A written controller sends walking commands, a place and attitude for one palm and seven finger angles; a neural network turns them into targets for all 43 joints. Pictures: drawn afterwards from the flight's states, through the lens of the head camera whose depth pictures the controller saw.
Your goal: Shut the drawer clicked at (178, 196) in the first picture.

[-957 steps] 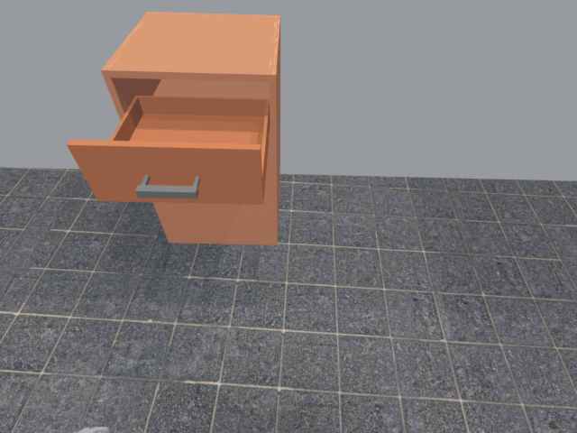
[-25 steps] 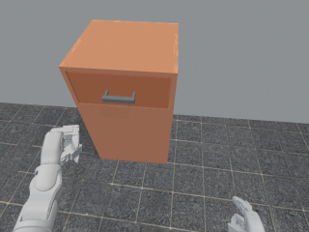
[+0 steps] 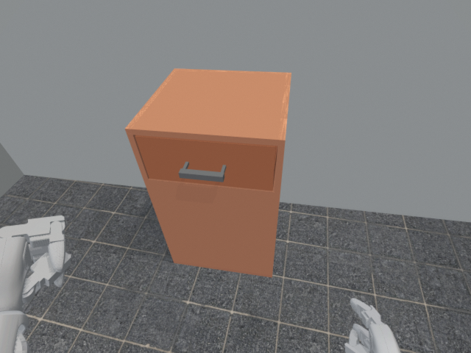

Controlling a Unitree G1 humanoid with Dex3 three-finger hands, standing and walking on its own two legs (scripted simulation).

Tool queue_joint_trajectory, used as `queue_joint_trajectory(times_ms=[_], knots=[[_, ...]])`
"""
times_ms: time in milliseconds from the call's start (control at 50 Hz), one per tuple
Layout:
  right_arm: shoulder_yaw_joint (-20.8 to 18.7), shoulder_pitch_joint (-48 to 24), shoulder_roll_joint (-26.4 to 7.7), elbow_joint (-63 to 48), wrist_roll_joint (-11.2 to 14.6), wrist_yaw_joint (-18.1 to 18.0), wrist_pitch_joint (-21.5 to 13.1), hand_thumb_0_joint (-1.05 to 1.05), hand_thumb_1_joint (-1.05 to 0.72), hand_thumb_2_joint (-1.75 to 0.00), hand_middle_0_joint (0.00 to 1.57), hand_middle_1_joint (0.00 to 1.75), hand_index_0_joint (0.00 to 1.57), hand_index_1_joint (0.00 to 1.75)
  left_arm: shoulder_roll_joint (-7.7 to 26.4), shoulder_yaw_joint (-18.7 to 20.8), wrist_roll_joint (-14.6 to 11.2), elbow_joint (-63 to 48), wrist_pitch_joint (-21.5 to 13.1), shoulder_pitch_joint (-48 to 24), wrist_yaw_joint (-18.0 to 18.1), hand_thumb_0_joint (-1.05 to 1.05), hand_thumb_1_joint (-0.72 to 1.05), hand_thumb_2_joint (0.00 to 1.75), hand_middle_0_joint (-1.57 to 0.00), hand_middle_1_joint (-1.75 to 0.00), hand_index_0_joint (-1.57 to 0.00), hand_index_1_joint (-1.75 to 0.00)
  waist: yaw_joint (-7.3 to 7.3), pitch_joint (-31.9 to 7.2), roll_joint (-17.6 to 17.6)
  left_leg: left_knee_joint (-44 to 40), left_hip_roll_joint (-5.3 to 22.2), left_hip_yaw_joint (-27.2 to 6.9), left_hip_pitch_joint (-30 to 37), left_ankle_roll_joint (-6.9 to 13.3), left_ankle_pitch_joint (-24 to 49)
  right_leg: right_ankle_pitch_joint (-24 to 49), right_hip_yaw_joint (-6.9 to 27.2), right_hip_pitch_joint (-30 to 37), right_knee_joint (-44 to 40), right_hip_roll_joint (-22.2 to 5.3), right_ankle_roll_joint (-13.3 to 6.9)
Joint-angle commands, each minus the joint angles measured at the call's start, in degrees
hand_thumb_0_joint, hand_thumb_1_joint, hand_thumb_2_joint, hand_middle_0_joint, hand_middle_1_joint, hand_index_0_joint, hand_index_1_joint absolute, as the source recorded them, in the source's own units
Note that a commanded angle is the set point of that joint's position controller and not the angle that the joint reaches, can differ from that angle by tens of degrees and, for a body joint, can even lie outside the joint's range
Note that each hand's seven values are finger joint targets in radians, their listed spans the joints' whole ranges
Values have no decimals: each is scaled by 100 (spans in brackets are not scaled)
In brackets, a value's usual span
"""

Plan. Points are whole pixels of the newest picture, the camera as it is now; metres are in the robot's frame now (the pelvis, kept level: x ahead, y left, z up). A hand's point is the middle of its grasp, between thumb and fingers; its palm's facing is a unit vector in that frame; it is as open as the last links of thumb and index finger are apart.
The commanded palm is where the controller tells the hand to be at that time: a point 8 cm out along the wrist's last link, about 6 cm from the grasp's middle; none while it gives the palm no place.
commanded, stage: draw the hand back to the body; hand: left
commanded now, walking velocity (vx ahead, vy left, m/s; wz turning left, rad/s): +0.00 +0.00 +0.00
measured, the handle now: (203, 170) +0.65 +0.20 -0.11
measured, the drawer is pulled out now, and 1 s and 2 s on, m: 0.00 0.00 0.00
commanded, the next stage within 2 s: step back with the hand held close in 0.14 s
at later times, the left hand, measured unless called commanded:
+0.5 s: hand (70, 270) +0.17 +0.24 +0.15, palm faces +0.34 -0.81 -0.47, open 3.2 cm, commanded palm +0.11 +0.28 +0.18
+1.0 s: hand (26, 311) +0.11 +0.26 +0.16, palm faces +0.38 -0.79 -0.48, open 3.2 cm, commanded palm +0.05 +0.30 +0.18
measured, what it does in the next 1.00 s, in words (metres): shifts its weight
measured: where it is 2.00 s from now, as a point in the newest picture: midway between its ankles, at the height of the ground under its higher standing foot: outside the picture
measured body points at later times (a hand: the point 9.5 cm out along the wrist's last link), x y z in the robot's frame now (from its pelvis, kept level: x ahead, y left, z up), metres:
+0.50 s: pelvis -0.03 +0.00 +0.00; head -0.02 -0.02 +0.45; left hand +0.14 +0.28 +0.18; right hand +0.14 -0.25 -0.09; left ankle -0.04 +0.10 -0.74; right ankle -0.01 -0.11 -0.74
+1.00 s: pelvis -0.08 +0.02 -0.01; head -0.06 +0.02 +0.44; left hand +0.09 +0.30 +0.18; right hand +0.10 -0.21 -0.09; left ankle -0.04 +0.10 -0.74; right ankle -0.01 -0.11 -0.74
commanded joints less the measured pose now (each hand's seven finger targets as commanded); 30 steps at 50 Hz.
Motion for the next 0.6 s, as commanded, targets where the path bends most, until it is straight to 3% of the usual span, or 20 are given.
queue_joint_trajectory(times_ms=[0, 40, 60, 100, 120, 180, 240, 260, 280, 300, 360, 400, 500, 580], knots=[[-240, -723, -517, -847, 28, -78, -421, 0, -90, -90, 20, 30, 20, 30, 710, 497, -34, -864, -363, -437, 74, 0, 90, 90, -140, -160, -140, -160, -154, 203, -466, -381, 144, -67, -497, 36, 1392, 964, 232, -24, -360, -93, -37], [-254, -741, -526, -817, 32, -126, -430, 0, -90, -90, 20, 30, 20, 30, 675, 457, -28, -713, -383, -556, 79, 0, 90, 90, -140, -160, -140, -160, -166, 407, -424, -374, 117, -61, -514, 72, 1047, 556, 280, -208, -509, -93, -40], [-257, -740, -535, -832, 34, -134, -446, 0, -90, -90, 20, 30, 20, 30, 701, 444, -21, -780, -423, -661, 85, 0, 90, 90, -140, -160, -140, -160, -172, 319, -399, -387, 122, -69, -475, 81, 941, 397, 300, -197, -513, -119, -30], [-257, -739, -522, -841, 5, -160, -521, 0, -90, -90, 20, 30, 20, 30, 877, 592, 2, -1000, -498, -698, 130, 0, 90, 90, -140, -160, -140, -160, -103, -19, -226, -385, 85, -59, -397, 101, 971, 447, 322, -5, -465, -143, -43], [-250, -762, -502, -830, -5, -163, -559, 0, -90, -90, 20, 30, 20, 30, 896, 623, 7, -992, -524, -606, 143, 0, 90, 90, -140, -160, -140, -160, -75, -81, -348, -372, 78, -62, -400, 106, 1053, 545, 322, 64, -443, -141, -45], [-227, -796, -476, -814, -4, -166, -642, 0, -90, -90, 20, 30, 20, 30, 898, 615, 17, -1117, -549, -603, 149, 0, 90, 90, -140, -160, -140, -160, -52, -60, 24, -377, 70, -49, -408, 75, 1114, 617, 365, 117, -444, -151, -66], [-240, -823, -471, -794, -2, -173, -712, 0, -90, -90, 20, 30, 20, 30, 994, 710, 25, -1064, -572, -589, 165, 0, 90, 90, -140, -160, -140, -160, -30, 75, -104, -403, 70, -56, -449, 59, 1058, 512, 393, 91, -548, -129, -68], [-300, -670, -630, -883, -26, -130, -533, 0, -90, -90, 20, 30, 20, 30, 1484, 1395, 25, -1225, -816, -981, 190, 0, 90, 90, -140, -160, -140, -160, -326, 684, -534, -245, 139, -157, -971, 156, 578, 398, 1163, -580, -1003, -483, -90], [-331, -611, -497, -738, -32, -107, -410, 0, -90, -90, 20, 30, 20, 30, 1113, 1169, 81, -657, -847, -477, 158, 0, 90, 90, -140, -160, -140, -160, -347, 536, -828, -39, 111, -180, -807, 160, 526, 188, 1230, -686, -1154, -660, -135], [-340, -607, -501, -764, -43, -71, -322, 0, -90, -90, 20, 30, 20, 30, 913, 974, 95, -581, -883, -278, 133, 0, 90, 90, -140, -160, -140, -160, -381, 475, -845, 77, 108, -137, -785, 148, 548, 88, 1274, -784, -1238, -753, -149], [-391, -660, -533, -793, -49, -47, -202, 0, -90, -90, 20, 30, 20, 30, 851, 897, 112, -758, -1044, 40, 145, 0, 90, 90, -140, -160, -140, -160, -388, 67, -379, -124, 157, -158, -809, 132, 830, 476, 1025, -544, -983, -747, -126], [-435, -673, -595, -843, -49, -53, -141, 0, -90, -90, 20, 30, 20, 30, 891, 927, 118, -979, -1097, 238, 184, 0, 90, 90, -140, -160, -140, -160, -384, -313, -99, -353, 239, -187, -816, 140, 1219, 1129, 787, -192, -607, -600, -58], [-501, -730, -611, -990, -18, -107, -28, 0, -90, -90, 20, 30, 20, 30, 1110, 1143, 98, -1229, -1122, 479, 269, 0, 90, 90, -140, -160, -140, -160, -341, -790, -204, -443, 351, -314, -1039, 101, 2198, 2185, 489, 291, 36, -418, 46], [-543, -725, -609, -1014, 8, -131, 51, 0, -90, -90, 20, 30, 20, 30, 1085, 1161, 71, -1190, -1105, 571, 284, 0, 90, 90, -140, -160, -140, -160, -357, -755, -372, -428, 379, -362, -1283, 88, 2154, 2276, 511, 273, 162, -412, 65]])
